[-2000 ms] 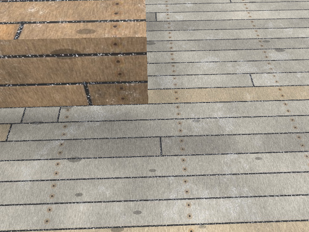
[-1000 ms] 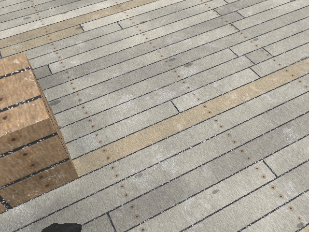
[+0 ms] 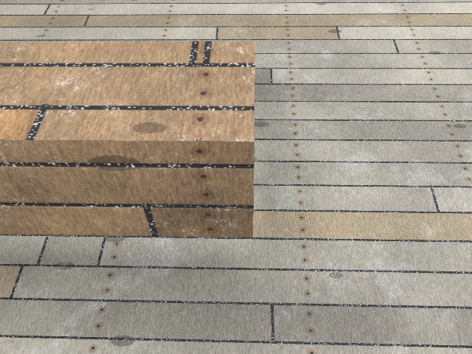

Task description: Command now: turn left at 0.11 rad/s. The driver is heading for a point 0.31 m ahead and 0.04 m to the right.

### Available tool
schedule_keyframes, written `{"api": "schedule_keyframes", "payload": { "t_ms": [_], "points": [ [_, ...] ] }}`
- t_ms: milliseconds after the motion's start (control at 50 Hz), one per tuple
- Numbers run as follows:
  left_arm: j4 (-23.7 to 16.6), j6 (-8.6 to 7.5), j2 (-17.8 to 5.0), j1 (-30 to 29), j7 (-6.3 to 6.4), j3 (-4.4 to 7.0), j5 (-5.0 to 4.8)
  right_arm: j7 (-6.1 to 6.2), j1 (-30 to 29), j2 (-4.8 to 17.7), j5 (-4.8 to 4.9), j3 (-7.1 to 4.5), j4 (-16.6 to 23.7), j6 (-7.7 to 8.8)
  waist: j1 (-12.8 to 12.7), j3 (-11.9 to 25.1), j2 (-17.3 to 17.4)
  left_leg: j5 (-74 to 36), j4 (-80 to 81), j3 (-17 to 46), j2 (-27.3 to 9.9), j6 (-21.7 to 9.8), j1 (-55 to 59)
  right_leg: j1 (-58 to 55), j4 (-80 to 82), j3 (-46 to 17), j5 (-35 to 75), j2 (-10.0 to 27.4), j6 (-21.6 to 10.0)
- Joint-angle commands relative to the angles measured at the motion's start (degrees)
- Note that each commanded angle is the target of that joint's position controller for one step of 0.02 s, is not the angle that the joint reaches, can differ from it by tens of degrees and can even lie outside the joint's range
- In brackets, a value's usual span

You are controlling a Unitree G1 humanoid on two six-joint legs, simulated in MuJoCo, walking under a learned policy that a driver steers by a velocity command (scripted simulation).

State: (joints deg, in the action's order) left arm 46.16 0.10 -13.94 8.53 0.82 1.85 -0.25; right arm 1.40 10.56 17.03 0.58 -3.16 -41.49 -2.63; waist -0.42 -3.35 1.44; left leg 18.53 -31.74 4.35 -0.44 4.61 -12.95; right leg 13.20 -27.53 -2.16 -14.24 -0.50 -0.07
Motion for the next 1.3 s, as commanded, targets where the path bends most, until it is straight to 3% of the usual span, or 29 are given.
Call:
{"api": "schedule_keyframes", "payload": {
  "t_ms": [20, 40, 60, 80, 140, 420, 460, 500, 560, 600, 640, 660, 680, 700, 720, 740, 800, 860, 940, 1040, 1060, 1080, 1100, 1120, 1140, 1180, 1220, 1260, 1300],
  "points": [
    [-1.91, -1.38, -8.94, 1.59, -0.24, 1.52, 0.11, 0.46, 1.43, 7.55, -0.89, -1.54, 2.97, 0.85, -0.05, 7.49, -6.09, -19.38, 12.77, 2.19, -2.87, -3.33, 11.8, -0.2, 3.88, -8.44, 18.06, 9.02, -5.22],
    [-1.97, -2.3, -7.79, 3.41, -0.75, 1.19, 1.24, 0.72, 0.81, 11.44, -1.3, -2.29, 2.98, 0.64, -2.87, 8.33, 2.56, -25.28, 8.02, 5.5, -6.48, -6.61, 11.57, 1.37, 2.62, -3.53, 10.6, 4.43, -1.89],
    [-1.33, -2.45, -6.88, 1.53, -0.73, 0.84, 1.49, -0.02, -0.07, 7.52, -1.57, -1.46, 2.58, 0.86, -1.64, 8.7, 4.74, -17.05, 8.29, 5.48, -6.38, -9.0, 5.9, -3.18, 3.16, -1.04, 4.3, 2.69, 0.81],
    [-1.19, -2.28, -7.88, -1.0, -0.65, 0.99, 1.44, -0.58, -0.87, 4.99, -1.77, -0.76, 2.78, 1.29, -0.46, 6.48, 3.02, -11.95, 9.27, 5.11, -5.03, -8.71, 3.87, -3.57, 2.42, -0.75, 4.7, 2.25, 2.04],
    [-0.09, -1.23, -7.98, -1.11, 0.17, 1.16, 0.73, -0.72, -0.09, 5.04, -1.79, -0.5, 1.42, 2.63, -0.28, 3.21, 3.55, -11.44, 9.79, 4.35, -3.63, -6.79, 0.99, -3.19, 1.56, -1.01, 7.96, 2.53, 1.61],
    [8.0, -0.47, -8.39, 0.93, 1.28, 1.46, 0.44, -0.54, 1.84, 3.93, -1.27, 0.44, -3.32, 3.78, -0.25, 2.56, -0.51, -12.8, 9.91, 3.15, -2.16, -6.92, 1.08, -4.54, 2.64, -1.33, 9.62, 2.95, 2.8],
    [9.2, -0.36, -7.67, 1.67, 1.42, 1.32, 0.09, -0.25, 3.19, 4.84, -0.88, 0.06, -4.53, 3.39, 0.28, 3.12, 1.3, 3.3, 12.08, 4.07, -1.85, -8.28, 1.57, -2.71, -0.35, 1.88, -1.55, 0.24, 2.52],
    [7.96, -1.12, -7.28, -0.95, 1.25, 1.23, -0.4, -0.06, 5.32, 7.92, -0.33, -0.9, -5.04, 3.09, 2.17, -1.08, 6.73, 24.54, 18.46, 13.71, -7.73, -12.89, 1.12, 6.84, -8.66, 4.87, -10.86, -1.65, 1.69],
    [6.02, -3.8, -7.68, -3.45, 0.01, 1.34, -1.67, 0.22, 6.63, 8.53, -0.05, -1.36, -5.52, 4.53, 2.6, -6.32, 9.88, 24.22, 23.58, 25.21, -16.42, -18.46, 1.73, 16.4, -17.99, 0.56, -14.62, 3.01, -1.96],
    [6.55, -5.27, -7.48, -1.77, -1.17, 1.28, -1.96, 0.13, 4.68, 7.88, 0.75, -1.41, -4.84, 4.97, 1.06, -5.07, 7.65, 16.85, 22.06, 21.07, -15.58, -17.21, 4.07, 14.77, -12.2, 0.72, -14.93, 4.36, -4.02],
    [10.72, -5.94, -7.0, 6.29, -1.8, 1.69, -1.53, -0.08, 0.44, 8.06, 1.42, -1.43, -3.74, 4.63, -3.41, -1.06, 5.49, 8.75, 17.74, 11.51, -9.9, -13.9, -3.43, -3.71, 0.18, 5.24, -0.02, 1.0, -3.87],
    [13.31, -5.74, -7.59, 11.4, -1.82, 2.26, -0.97, -0.19, 0.31, 6.5, 0.85, -0.99, -3.53, 4.65, -5.14, 0.92, 3.59, 5.16, 12.56, 7.64, -6.74, -12.32, -7.79, -12.36, 1.04, 5.08, 3.12, -0.54, -2.75],
    [14.68, -5.68, -9.86, 17.57, -1.59, 2.93, -0.74, -0.49, -0.62, 2.71, 0.09, 0.17, -2.78, 4.96, -7.21, 2.88, -4.51, 2.17, -1.69, 1.12, -1.73, -9.02, -13.87, -19.41, 6.37, -6.23, -2.82, 6.81, -4.52],
    [14.16, -5.98, -17.38, 20.85, -1.82, 4.21, -0.39, -0.1, -0.25, 0.97, -0.2, 0.57, -0.11, 5.7, -6.88, 4.11, -19.39, 11.06, -18.13, -3.97, 5.13, -5.26, -24.19, -23.52, 15.7, -31.12, -6.76, 20.29, -12.6],
    [12.95, -6.71, -14.52, 16.55, -2.05, 3.05, 0.73, 0.41, 0.58, 4.74, 1.18, -0.45, -0.51, 6.27, -4.95, 1.63, -13.85, 16.09, -28.34, 1.62, 2.93, -5.3, -27.39, -19.64, 17.61, -36.86, -5.69, 23.7, -16.43],
    [11.25, -7.17, -12.06, 11.57, -1.88, 2.38, 0.52, 0.35, 2.15, 6.19, 1.76, -0.86, -1.41, 6.56, -2.56, -1.9, -9.67, 11.93, -31.64, 3.06, 0.28, -5.85, -28.77, -17.15, 16.0, -29.9, 2.4, 22.25, -15.27],
    [9.57, -6.11, -8.13, 7.11, -1.36, 0.93, 0.06, -0.12, 1.87, 5.97, -0.28, -1.5, -2.92, 6.25, -0.77, 0.51, -7.12, 1.76, -27.79, -0.87, -3.63, -4.77, -24.44, -16.35, 13.09, -11.27, 33.08, 14.85, -9.43],
    [10.45, -4.62, -7.33, 8.34, -0.25, 0.11, 0.87, -0.87, 0.94, 1.45, 0.11, -0.47, -2.86, 5.24, -0.36, 3.11, -7.21, -3.71, -19.68, -4.17, -2.68, -2.73, -17.74, -14.07, 12.04, -3.02, 46.22, 10.94, -8.71],
    [10.68, -3.32, -11.18, 7.74, 0.42, 0.73, 0.79, -0.5, -4.85, 1.2, 0.09, 0.2, -1.23, 4.27, -1.74, 3.26, -7.23, -8.9, -6.67, -5.74, -1.59, -2.19, -10.28, -10.04, 11.53, -0.65, 45.84, 10.61, -9.11],
    [11.09, -2.69, -10.12, 4.77, 0.05, 0.85, -0.76, -0.26, -4.66, 3.54, -0.32, -0.61, -1.87, 4.25, 0.44, 2.7, -6.13, -15.06, 5.2, -5.44, -0.83, -5.78, -3.35, -9.74, 6.77, -2.59, 41.31, 11.61, -8.55],
    [11.66, -2.75, -9.92, 6.16, -0.04, 0.88, -0.65, 0.04, -2.5, 5.2, -0.93, -1.27, -2.75, 4.45, 1.42, 4.01, -4.32, -23.29, 9.8, -4.5, -0.87, -7.13, 2.33, -9.05, 4.31, -2.45, 40.22, 9.61, -6.75],
    [11.4, -3.19, -10.24, 7.19, -0.24, 0.9, 0.73, 0.62, 0.8, 8.61, -1.37, -2.14, -3.41, 4.38, 1.82, 7.55, -1.65, -41.2, 7.34, -0.38, -4.74, -8.7, 10.72, -6.16, 0.84, -1.0, 34.43, 6.87, -4.16],
    [12.18, -3.39, -6.94, 13.75, -0.53, 0.06, 1.73, 0.7, 1.65, 9.8, -1.52, -2.29, -4.19, 3.92, -1.7, 13.79, 4.73, -52.24, 2.0, 5.38, -10.37, -14.78, 22.04, 1.0, -2.34, 0.15, 18.63, 3.72, -0.95],
    [12.81, -2.85, -6.37, 11.76, -0.29, -0.25, 1.23, 0.42, 2.01, 5.09, -1.58, -1.35, -4.63, 3.31, 0.57, 15.36, 5.06, -49.94, 3.27, 9.0, -13.28, -18.02, 21.49, 1.52, -6.15, 0.6, 3.85, 1.93, 1.12],
    [11.81, -2.14, -6.02, 8.4, -0.29, -0.34, 0.63, 0.18, -0.17, 2.83, -1.3, -0.5, -5.01, 3.08, -0.08, 12.57, 6.36, -43.74, 6.01, 10.71, -13.93, -18.27, 17.61, 2.67, -7.22, 0.16, -6.98, 1.32, 1.72],
    [11.54, -0.43, -5.48, 6.84, 0.39, -0.49, 0.83, -0.41, -5.61, 2.61, -1.41, 0.04, -4.81, 3.48, -2.11, 7.56, 6.23, -35.85, 8.36, 10.43, -12.78, -16.21, 10.06, 2.4, -4.02, -0.78, -13.76, 1.72, 1.91],
    [12.82, 0.8, -6.9, 9.42, 1.0, -0.3, 1.69, -0.7, -8.77, 5.07, -0.7, -0.71, -4.78, 3.79, -4.02, 6.27, 4.08, -26.31, 8.0, 5.55, -8.43, -11.76, 3.03, -4.6, 6.21, -0.26, -1.72, 1.83, 1.17],
    [13.61, 0.85, -10.01, 8.47, 0.83, 0.2, 0.61, -0.78, -8.73, 4.97, -0.34, -0.82, -4.63, 4.0, -1.72, 3.98, -1.5, -20.45, 6.42, -0.28, -3.53, -8.39, 3.23, -1.55, 5.44, -0.16, 1.07, 2.59, -1.06],
    [13.21, 0.3, -8.72, 6.39, 0.68, -0.1, 0.73, -0.54, -7.72, 4.6, -0.68, -0.73, -5.99, 4.41, -1.24, 5.81, -1.48, -27.46, 4.18, -0.82, -2.99, -8.4, 5.85, -2.65, 5.7, -0.51, 8.03, 3.24, -1.39]
  ]
}}
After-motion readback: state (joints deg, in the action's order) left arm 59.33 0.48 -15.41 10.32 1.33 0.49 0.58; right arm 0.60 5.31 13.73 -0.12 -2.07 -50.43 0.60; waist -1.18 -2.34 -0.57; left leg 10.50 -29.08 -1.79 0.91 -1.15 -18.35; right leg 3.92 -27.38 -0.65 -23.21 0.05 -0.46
